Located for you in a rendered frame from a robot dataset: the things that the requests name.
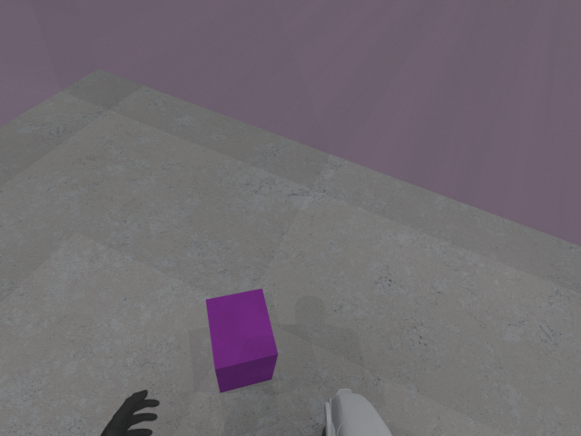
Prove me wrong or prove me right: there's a robot right thigh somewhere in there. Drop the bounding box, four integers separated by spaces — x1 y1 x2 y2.
324 393 392 436

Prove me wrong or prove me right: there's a carton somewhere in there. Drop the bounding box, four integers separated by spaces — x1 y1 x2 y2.
206 289 278 392

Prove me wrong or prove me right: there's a left robot hand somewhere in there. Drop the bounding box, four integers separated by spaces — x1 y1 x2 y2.
101 390 160 436

